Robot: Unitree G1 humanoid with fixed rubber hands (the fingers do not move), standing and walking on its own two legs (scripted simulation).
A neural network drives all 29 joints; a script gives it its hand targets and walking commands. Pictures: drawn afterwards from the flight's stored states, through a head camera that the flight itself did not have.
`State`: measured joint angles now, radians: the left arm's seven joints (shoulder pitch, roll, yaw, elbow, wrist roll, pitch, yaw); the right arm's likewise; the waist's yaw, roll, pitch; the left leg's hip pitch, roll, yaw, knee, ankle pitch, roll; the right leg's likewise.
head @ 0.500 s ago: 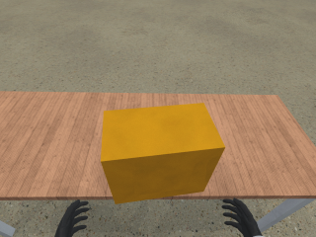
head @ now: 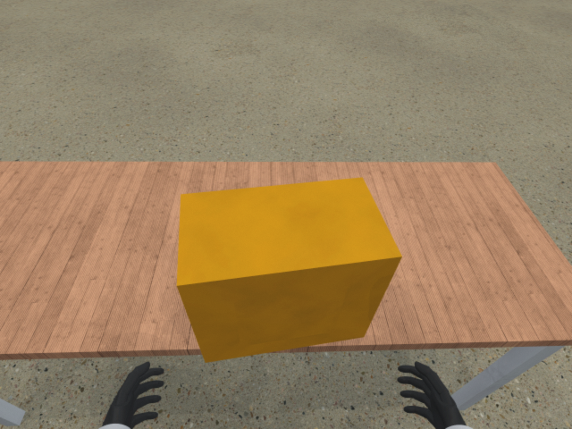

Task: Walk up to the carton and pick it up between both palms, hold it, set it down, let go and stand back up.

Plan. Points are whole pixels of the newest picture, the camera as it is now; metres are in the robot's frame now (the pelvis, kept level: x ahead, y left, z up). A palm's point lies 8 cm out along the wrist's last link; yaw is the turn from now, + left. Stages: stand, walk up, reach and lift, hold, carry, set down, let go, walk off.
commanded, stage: let go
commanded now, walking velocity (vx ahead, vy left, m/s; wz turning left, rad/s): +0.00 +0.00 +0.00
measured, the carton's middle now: (281, 272) +0.37 +0.01 -0.02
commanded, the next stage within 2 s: stand in 0.38 s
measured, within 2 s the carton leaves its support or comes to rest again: neither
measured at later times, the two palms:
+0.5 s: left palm (112, 428) +0.15 +0.24 -0.09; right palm out of the picture +0.14 -0.25 -0.10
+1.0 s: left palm out of the picture +0.08 +0.31 -0.10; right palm out of the picture +0.10 -0.29 -0.11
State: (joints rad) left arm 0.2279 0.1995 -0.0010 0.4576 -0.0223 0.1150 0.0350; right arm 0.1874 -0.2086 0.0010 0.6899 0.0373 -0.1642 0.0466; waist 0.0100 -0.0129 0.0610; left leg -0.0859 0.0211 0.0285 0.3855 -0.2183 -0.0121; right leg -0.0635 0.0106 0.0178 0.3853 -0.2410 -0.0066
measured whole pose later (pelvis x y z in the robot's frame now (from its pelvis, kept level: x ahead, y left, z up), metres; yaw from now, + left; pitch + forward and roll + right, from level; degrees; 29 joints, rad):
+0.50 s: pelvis +0.00 +0.00 +0.00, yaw +1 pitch -2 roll +0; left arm 0.17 0.25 0.01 0.64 0.02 0.04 0.01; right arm 0.18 -0.25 -0.01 0.78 -0.04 -0.09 0.00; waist 0.00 -0.01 0.04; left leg -0.16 0.02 0.02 0.44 -0.25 -0.02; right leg -0.13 0.01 0.00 0.45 -0.27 -0.01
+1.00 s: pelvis +0.00 +0.01 +0.00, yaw +3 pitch -4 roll +0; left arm 0.14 0.37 0.00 1.02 0.03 -0.02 0.00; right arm 0.18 -0.35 -0.02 0.98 -0.02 -0.01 0.00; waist 0.00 0.01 0.02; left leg -0.11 0.00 -0.01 0.39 -0.21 0.00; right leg -0.06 -0.01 -0.03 0.36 -0.23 0.01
